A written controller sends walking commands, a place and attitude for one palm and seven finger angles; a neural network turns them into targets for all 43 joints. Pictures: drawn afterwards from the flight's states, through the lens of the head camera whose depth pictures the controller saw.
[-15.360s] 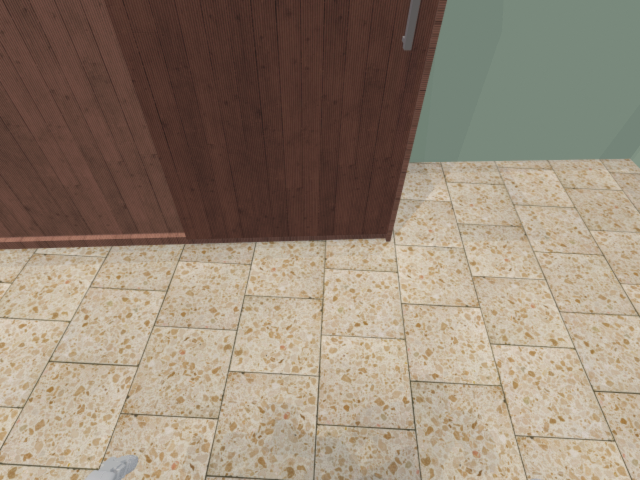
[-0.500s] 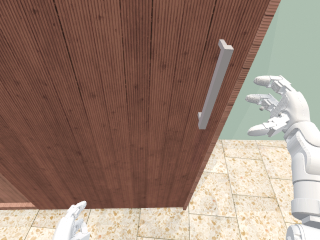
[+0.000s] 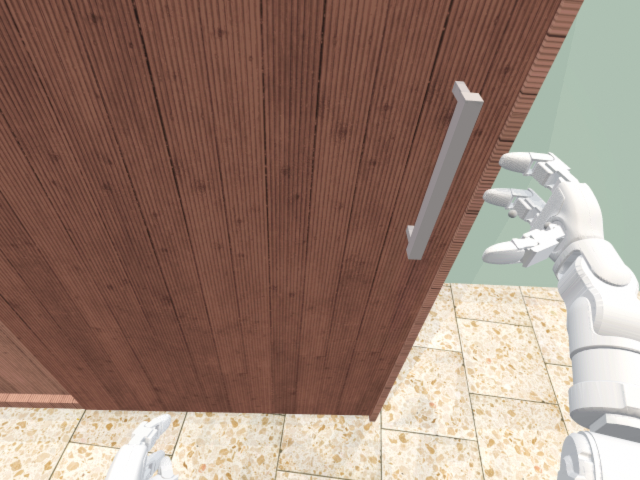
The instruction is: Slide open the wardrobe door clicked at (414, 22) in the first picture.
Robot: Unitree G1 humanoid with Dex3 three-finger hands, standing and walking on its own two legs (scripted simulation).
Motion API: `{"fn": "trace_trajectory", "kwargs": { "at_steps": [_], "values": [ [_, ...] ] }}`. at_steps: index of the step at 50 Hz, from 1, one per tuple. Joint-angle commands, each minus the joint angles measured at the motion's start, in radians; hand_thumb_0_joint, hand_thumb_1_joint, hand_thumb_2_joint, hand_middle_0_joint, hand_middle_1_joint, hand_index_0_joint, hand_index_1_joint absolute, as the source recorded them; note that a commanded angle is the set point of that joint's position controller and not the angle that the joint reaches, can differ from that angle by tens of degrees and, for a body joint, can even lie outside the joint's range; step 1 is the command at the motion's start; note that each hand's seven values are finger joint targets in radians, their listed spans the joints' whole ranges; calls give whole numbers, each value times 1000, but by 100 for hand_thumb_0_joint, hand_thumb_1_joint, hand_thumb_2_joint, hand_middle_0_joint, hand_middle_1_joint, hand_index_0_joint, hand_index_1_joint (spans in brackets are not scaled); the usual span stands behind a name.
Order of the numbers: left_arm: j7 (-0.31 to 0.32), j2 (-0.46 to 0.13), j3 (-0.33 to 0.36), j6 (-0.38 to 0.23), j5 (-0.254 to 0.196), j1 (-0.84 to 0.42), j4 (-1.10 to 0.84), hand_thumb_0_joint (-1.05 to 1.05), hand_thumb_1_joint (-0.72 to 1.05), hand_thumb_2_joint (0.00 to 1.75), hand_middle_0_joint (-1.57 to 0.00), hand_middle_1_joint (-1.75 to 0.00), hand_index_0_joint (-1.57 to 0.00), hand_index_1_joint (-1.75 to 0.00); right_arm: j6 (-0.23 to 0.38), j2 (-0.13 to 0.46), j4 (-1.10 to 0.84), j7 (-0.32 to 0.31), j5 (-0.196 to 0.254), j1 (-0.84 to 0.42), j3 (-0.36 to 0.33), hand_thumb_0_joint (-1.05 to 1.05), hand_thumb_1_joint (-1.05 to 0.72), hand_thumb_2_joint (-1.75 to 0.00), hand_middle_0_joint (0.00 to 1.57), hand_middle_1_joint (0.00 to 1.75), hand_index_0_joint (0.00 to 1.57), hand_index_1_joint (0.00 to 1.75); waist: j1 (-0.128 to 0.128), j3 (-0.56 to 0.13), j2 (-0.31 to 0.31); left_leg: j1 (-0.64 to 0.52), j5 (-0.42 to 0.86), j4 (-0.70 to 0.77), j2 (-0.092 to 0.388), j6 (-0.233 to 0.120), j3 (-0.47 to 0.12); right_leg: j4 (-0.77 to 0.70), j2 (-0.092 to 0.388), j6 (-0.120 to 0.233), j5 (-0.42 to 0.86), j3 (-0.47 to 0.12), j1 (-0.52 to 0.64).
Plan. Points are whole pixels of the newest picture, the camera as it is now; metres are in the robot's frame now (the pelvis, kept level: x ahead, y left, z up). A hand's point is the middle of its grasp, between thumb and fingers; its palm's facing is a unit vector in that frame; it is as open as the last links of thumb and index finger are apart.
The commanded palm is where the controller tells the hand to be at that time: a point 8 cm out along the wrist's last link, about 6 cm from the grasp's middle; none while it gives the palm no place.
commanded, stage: move the hooked fingers beside the handle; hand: right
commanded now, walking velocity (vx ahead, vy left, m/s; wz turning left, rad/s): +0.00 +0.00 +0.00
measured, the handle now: (434, 180) +0.45 -0.10 +0.18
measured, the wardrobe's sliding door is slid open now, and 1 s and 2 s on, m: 0.00 0.00 0.00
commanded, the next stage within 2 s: none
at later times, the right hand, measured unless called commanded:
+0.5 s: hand (510, 215) +0.39 -0.18 +0.18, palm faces -0.01 +1.00 -0.03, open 14.0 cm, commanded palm +0.36 -0.23 +0.19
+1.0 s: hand (508, 200) +0.40 -0.18 +0.20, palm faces -0.05 +1.00 -0.03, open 14.0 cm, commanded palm +0.37 -0.22 +0.19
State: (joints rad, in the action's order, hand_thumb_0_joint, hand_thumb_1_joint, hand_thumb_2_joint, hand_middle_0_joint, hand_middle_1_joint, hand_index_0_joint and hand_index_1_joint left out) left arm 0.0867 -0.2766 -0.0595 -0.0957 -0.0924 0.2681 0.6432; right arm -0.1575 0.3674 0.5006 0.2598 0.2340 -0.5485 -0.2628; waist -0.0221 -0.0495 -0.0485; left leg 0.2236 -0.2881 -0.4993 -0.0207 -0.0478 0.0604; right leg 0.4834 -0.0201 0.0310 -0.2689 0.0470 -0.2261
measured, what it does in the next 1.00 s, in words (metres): stands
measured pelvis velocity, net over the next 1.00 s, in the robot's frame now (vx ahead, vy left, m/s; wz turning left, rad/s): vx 0.00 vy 0.00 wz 0.00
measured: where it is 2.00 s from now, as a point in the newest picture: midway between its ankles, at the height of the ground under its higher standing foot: outside the picture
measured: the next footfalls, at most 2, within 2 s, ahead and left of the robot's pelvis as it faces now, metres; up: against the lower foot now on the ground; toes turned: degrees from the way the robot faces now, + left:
none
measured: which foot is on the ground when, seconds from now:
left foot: down 0.00-1.00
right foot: down 0.00-1.00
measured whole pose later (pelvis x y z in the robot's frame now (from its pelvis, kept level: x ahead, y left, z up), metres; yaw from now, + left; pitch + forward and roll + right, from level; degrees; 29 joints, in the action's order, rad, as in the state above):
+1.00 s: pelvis +0.00 +0.00 +0.00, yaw +0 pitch +0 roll +0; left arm 0.09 -0.27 -0.06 -0.10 -0.10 0.26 0.65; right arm -0.13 0.35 0.54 0.24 0.22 -0.62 -0.23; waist -0.02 -0.04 -0.04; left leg 0.20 -0.28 -0.48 -0.02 -0.05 0.06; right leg 0.47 -0.02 0.03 -0.26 0.04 -0.21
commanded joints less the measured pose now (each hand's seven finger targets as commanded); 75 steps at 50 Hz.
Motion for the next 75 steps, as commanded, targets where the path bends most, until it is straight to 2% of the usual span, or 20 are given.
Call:
{"fn": "trace_trajectory", "kwargs": {
  "at_steps": [1, 5, 11, 16, 17, 22, 23, 26, 30, 35, 43, 45, 48, 51, 54, 58, 61, 66, 70, 75],
  "values": [
    [14, -119, 49, -53, 1, -100, -152, 0, 90, 90, -20, -30, -20, -30, 85, 242, -227, 5, 30, -434, -79, 0, 50, -30, 30, 120, 30, 120, 8, -243, 67, -54, 360, 63, 49, 23, -55, -24, 30, 24, 241, -65, 114],
    [15, -111, 47, -59, -2, -111, -150, 0, 90, 90, -20, -30, -20, -30, 82, 168, -284, -10, 17, -489, 3, 0, 50, -30, 30, 120, 30, 120, -8, -218, -17, -1, 296, 71, 46, 14, -48, -32, 33, 22, 230, -76, 156],
    [19, -112, 46, -63, 0, -111, -134, 0, 90, 90, -20, -30, -20, -30, 74, 158, -245, -33, 27, -501, -6, 0, 50, -30, 30, 120, 30, 120, -6, -232, 44, -10, 265, 78, 42, 15, -47, -42, 33, 21, 205, -84, 154],
    [14, -115, 43, -51, 4, -103, -131, 0, 90, 90, -20, -30, -20, -30, 68, 208, -164, -55, 11, -472, -51, 0, 50, -30, 30, 120, 30, 120, 9, -213, 74, -31, 256, 84, 46, 20, -55, -52, 29, 21, 182, -72, 105],
    [13, -121, 47, -44, 5, -98, -131, 0, 90, 90, -20, -30, -20, -30, 70, 265, -151, -60, 0, -446, -95, 0, 50, -30, 30, 120, 30, 120, 22, -220, 70, -49, 267, 84, 49, 19, -59, -50, 33, 22, 193, -69, 104],
    [14, -115, 45, -42, 1, -99, -150, 0, 90, 90, -20, -30, -20, -30, 100, 234, -162, -39, -1, -497, -52, 0, 50, -30, 30, 120, 30, 120, 2, -219, 63, -43, 271, 88, 48, 20, -62, -48, 35, 26, 188, -64, 114],
    [15, -115, 45, -45, 1, -104, -156, 0, 90, 90, -20, -30, -20, -30, 110, 245, -197, -32, -1, -506, -60, 0, 50, -30, 30, 120, 30, 120, 6, -253, 21, -60, 298, 80, 47, 16, -65, -46, 32, 25, 214, -63, 132],
    [12, -107, 44, -60, 1, -109, -162, 0, 90, 90, -20, -30, -20, -30, 128, 195, -267, -10, 15, -511, -26, 0, 50, -30, 30, 120, 30, 120, 1, -308, 4, -70, 363, 67, 43, 13, -58, -31, 32, 22, 283, -70, 192],
    [15, -114, 46, -58, -5, -101, -139, 0, 90, 90, -20, -30, -20, -30, 85, 135, -189, 3, 34, -469, 13, 0, 50, -30, 30, 120, 30, 120, -12, -208, 58, -11, 318, 84, 39, 19, -47, -42, 35, 22, 228, -70, 151],
    [11, -121, 50, -44, -2, -99, -138, 0, 90, 90, -20, -30, -20, -30, 43, 189, -159, -37, 16, -433, -37, 0, 50, -30, 30, 120, 30, 120, 8, -183, 71, -10, 271, 90, 45, 19, -53, -48, 30, 22, 192, -71, 103],
    [18, -110, 44, -49, 6, -104, -147, 0, 90, 90, -20, -30, -20, -30, 130, 258, -282, -49, 4, -565, -71, 0, 50, -30, 30, 120, 30, 120, -2, -297, 18, -73, 325, 80, 40, 16, -63, -42, 32, 26, 258, -72, 184],
    [18, -108, 40, -51, 4, -101, -141, 0, 90, 90, -20, -30, -20, -30, 119, 215, -238, -38, 4, -549, -38, 0, 50, -30, 30, 120, 30, 120, -6, -273, -10, -62, 340, 77, 41, 12, -58, -42, 30, 21, 265, -71, 178],
    [14, -115, 45, -45, -1, -90, -134, 0, 90, 90, -20, -30, -20, -30, 71, 148, -131, -18, 9, -464, 6, 0, 50, -30, 30, 120, 30, 120, -4, -215, 33, -20, 330, 77, 38, 12, -43, -44, 35, 19, 259, -76, 156],
    [7, -124, 52, -36, -2, -83, -139, 0, 90, 90, -20, -30, -20, -30, 27, 157, -73, -15, 19, -366, -27, 0, 50, -30, 30, 120, 30, 120, 14, -200, 86, -23, 344, 73, 41, 15, -41, -38, 32, 18, 254, -71, 109],
    [5, -122, 53, -22, -1, -90, -155, 0, 90, 90, -20, -30, -20, -30, 32, 166, -131, -21, 18, -396, -28, 0, 50, -30, 30, 120, 30, 120, 12, -215, 119, -40, 370, 71, 43, 20, -45, -35, 29, 22, 266, -63, 106],
    [7, -110, 54, -33, 8, -106, -172, 0, 90, 90, -20, -30, -20, -30, 113, 244, -377, -53, 5, -549, -67, 0, 50, -30, 30, 120, 30, 120, 12, -343, 14, -87, 411, 59, 41, 15, -59, -23, 30, 24, 342, -69, 202],
    [10, -99, 46, -42, 14, -105, -162, 0, 90, 90, -20, -30, -20, -30, 144, 256, -410, -66, 2, -562, -86, 0, 50, -30, 30, 120, 30, 120, 10, -373, -8, -115, 447, 52, 39, 14, -57, -21, 30, 20, 390, -72, 239],
    [11, -113, 45, -27, 2, -105, -138, 0, 90, 90, -20, -30, -20, -30, 45, 179, -176, -38, 10, -369, -46, 0, 50, -30, 30, 120, 30, 120, 12, -178, 51, -45, 391, 80, 40, 17, -44, -47, 33, 17, 290, -61, 134],
    [6, -121, 49, -7, -8, -105, -155, 0, 90, 90, -20, -30, -20, -30, -38, 91, -109, -7, 15, -314, 37, 0, 50, -30, 30, 120, 30, 120, 1, -121, 71, 6, 348, 82, 44, 20, -38, -40, 29, 19, 241, -62, 91],
    [12, -108, 51, -22, 2, -128, -183, 0, 90, 90, -20, -30, -20, -30, 64, 150, -382, -35, 30, -538, 5, 0, 50, -30, 30, 120, 30, 120, -6, -312, 59, -53, 374, 64, 41, 16, -50, -19, 25, 26, 298, -76, 193]
  ]
}}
